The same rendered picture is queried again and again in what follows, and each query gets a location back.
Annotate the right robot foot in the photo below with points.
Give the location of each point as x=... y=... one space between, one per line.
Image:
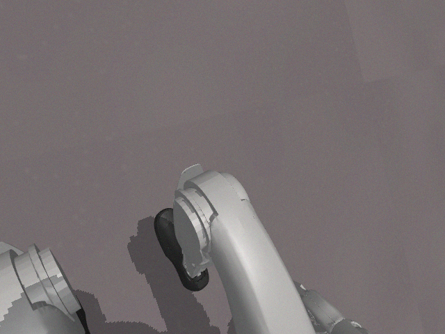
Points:
x=165 y=232

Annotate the left robot foot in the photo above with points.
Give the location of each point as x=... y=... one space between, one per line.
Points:
x=82 y=317

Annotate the right robot hand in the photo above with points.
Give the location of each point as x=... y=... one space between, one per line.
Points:
x=324 y=314

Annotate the right robot arm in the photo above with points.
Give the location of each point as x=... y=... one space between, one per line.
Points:
x=349 y=326

